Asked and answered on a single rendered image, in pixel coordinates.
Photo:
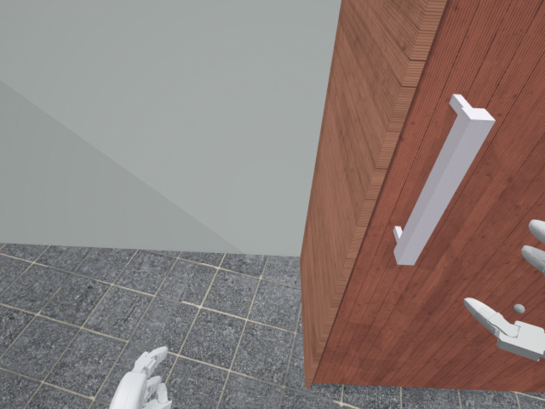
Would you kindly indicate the handle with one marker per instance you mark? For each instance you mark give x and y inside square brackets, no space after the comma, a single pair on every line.
[462,144]

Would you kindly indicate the wardrobe door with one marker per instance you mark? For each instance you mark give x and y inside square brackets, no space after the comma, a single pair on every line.
[407,325]

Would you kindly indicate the robot left hand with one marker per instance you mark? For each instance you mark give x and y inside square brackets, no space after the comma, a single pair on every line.
[134,389]

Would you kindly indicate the robot right hand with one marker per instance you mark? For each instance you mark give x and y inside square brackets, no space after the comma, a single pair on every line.
[521,338]

